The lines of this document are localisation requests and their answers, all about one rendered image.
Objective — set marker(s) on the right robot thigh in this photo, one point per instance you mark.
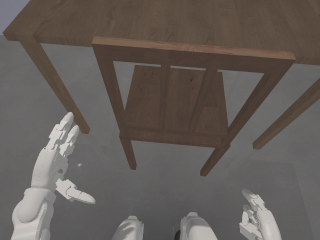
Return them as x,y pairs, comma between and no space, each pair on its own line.
195,228

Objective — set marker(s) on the chair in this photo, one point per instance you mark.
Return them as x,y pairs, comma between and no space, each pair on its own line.
183,106

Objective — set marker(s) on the table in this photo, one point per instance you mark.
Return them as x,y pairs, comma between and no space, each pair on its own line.
278,25

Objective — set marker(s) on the left robot shin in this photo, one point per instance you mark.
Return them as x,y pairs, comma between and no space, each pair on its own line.
132,217

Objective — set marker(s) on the robot left forearm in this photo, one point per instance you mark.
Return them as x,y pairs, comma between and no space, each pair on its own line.
32,216

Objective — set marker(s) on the robot left hand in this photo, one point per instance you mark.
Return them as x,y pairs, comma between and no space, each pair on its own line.
53,157

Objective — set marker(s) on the robot right hand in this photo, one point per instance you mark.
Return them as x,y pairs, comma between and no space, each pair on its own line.
264,226

